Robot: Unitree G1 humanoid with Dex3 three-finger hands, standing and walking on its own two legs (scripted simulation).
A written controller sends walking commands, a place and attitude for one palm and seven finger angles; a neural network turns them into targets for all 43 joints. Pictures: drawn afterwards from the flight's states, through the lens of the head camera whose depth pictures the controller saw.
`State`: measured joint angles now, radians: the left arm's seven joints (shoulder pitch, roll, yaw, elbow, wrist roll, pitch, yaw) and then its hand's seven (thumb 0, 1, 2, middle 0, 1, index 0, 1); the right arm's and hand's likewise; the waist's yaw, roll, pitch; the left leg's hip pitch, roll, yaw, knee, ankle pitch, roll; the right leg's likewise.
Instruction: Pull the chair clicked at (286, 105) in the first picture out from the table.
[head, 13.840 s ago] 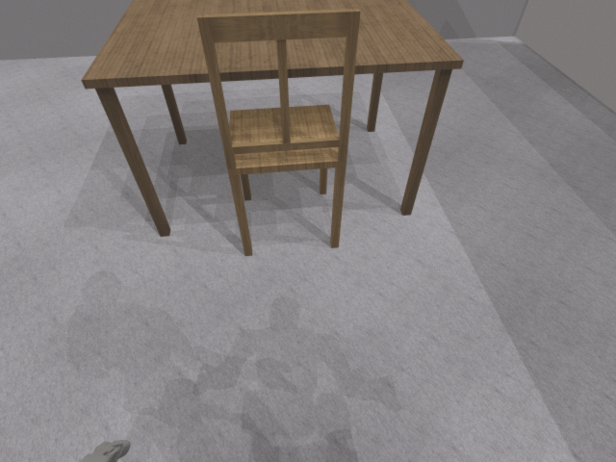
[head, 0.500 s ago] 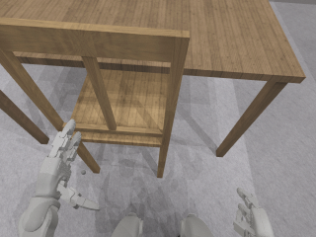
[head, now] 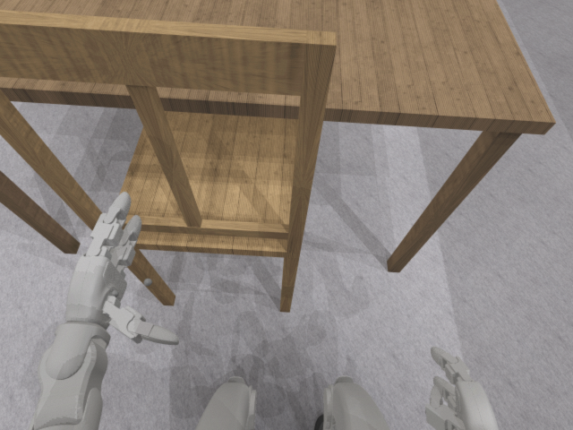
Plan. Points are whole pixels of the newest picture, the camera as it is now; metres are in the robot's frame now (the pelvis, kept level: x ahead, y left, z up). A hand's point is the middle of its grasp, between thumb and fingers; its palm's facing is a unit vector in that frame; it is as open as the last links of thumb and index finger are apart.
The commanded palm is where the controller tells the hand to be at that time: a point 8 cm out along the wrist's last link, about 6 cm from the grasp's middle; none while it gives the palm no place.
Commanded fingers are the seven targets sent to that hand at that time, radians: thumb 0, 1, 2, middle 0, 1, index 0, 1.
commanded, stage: aim the fingers beside a spindle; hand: left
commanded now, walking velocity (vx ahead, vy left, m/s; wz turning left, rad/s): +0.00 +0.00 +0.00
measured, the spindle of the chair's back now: (174, 170) +0.46 +0.18 +0.04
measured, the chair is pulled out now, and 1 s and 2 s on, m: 0.00 0.00 0.00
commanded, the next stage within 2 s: none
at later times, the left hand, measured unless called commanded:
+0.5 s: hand (163, 277) +0.31 +0.17 +0.02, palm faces -0.05 -1.00 -0.04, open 16.9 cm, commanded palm +0.29 +0.23 +0.02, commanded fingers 0.00 -0.50 0.30 -0.06 -0.08 -0.06 -0.08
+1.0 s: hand (157, 283) +0.31 +0.19 +0.00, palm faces -0.01 -1.00 -0.03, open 16.9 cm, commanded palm +0.29 +0.23 +0.01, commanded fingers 0.00 -0.50 0.30 -0.06 -0.08 -0.06 -0.08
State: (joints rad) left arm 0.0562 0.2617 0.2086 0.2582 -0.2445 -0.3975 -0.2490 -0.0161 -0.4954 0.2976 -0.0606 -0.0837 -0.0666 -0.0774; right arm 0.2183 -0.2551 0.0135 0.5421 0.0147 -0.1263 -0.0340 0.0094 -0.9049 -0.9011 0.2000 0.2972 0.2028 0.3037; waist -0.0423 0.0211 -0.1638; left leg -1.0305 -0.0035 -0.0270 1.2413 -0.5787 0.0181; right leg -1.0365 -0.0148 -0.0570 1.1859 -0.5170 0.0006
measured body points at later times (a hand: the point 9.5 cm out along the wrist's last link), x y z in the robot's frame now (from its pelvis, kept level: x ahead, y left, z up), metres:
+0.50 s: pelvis +0.00 +0.00 -0.01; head +0.11 +0.01 +0.43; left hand +0.31 +0.23 +0.03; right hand +0.16 -0.24 -0.11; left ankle +0.00 +0.11 -0.63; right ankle +0.02 -0.12 -0.63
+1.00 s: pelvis -0.01 +0.00 -0.01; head +0.10 +0.01 +0.42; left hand +0.30 +0.24 +0.00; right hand +0.16 -0.25 -0.11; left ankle +0.00 +0.11 -0.63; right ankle +0.03 -0.12 -0.63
